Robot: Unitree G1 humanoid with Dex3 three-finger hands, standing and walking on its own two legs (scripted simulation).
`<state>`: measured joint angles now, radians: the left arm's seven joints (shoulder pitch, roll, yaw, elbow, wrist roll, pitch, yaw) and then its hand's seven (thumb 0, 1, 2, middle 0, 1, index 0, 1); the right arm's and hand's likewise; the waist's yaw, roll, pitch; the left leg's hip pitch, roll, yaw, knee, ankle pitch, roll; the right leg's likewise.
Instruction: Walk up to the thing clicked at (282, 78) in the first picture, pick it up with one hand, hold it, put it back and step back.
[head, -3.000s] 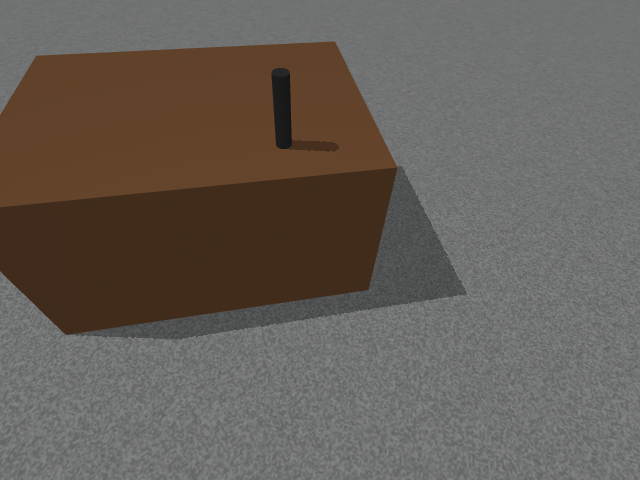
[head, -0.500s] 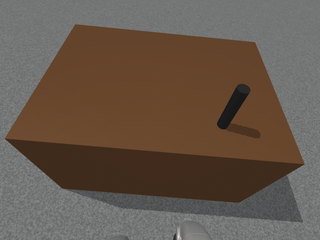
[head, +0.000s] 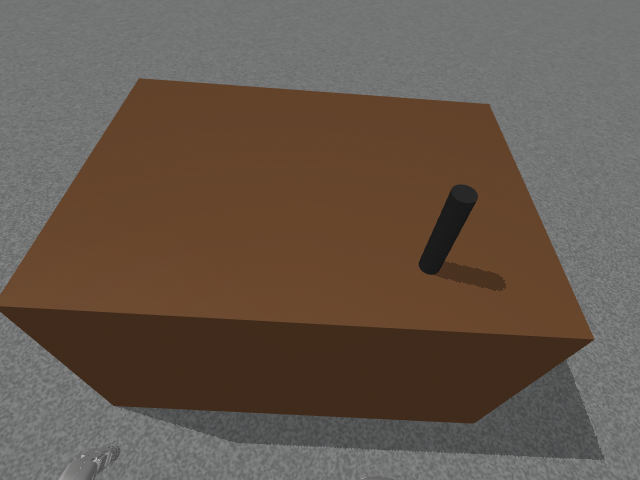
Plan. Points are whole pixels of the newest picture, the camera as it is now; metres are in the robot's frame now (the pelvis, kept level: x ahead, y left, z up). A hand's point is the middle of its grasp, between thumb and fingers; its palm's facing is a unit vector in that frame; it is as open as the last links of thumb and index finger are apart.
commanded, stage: walk up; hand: right
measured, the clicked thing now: (444, 233) +0.53 -0.23 -0.06
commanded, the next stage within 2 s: stand in 0.78 s
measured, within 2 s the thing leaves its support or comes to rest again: neither
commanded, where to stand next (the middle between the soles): +0.07 -0.01 m, yaw -1 degrees
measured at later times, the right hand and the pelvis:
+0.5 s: hand out of the picture +0.11 -0.26 -0.14, palm faces -0.04 +0.94 -0.34, open 7.4 cm; pelvis +0.01 -0.01 +0.02, yaw +0 degrees
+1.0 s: hand out of the picture +0.09 -0.26 -0.14, palm faces -0.02 +0.94 -0.33, open 7.4 cm; pelvis +0.02 -0.01 +0.02, yaw +0 degrees
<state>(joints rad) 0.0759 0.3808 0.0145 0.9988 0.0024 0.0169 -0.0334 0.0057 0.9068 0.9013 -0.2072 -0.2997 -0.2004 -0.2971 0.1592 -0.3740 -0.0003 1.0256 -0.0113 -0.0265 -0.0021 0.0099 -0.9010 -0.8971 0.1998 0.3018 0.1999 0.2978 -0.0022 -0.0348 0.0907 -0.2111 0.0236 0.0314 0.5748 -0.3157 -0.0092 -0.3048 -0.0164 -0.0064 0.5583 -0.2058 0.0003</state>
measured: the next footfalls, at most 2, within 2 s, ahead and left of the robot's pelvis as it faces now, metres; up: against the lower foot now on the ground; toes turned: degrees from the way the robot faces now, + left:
none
